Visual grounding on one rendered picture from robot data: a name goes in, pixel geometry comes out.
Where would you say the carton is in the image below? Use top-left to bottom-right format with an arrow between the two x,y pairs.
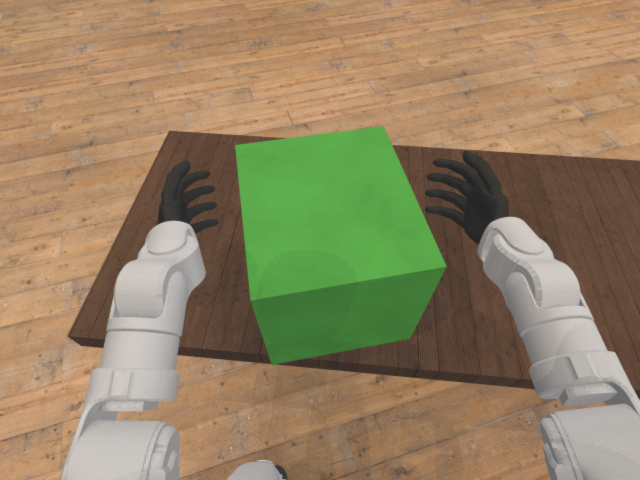
235,126 -> 447,365

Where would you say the left robot foot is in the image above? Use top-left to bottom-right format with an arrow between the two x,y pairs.
275,465 -> 287,479

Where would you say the left robot hand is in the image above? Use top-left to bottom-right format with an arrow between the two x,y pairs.
157,160 -> 219,234

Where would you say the left robot forearm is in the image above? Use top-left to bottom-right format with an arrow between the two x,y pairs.
60,221 -> 206,480

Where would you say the robot right upper arm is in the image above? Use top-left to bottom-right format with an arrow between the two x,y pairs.
540,404 -> 640,480

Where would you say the left robot shin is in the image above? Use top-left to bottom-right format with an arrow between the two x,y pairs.
256,460 -> 280,474

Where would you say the table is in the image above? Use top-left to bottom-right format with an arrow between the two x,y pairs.
67,131 -> 640,399

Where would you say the right robot hand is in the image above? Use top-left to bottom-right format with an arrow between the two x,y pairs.
425,151 -> 509,244

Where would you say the right robot forearm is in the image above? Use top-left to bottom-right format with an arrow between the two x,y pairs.
477,217 -> 640,416

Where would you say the robot left upper arm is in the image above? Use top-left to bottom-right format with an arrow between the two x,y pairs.
64,420 -> 180,480

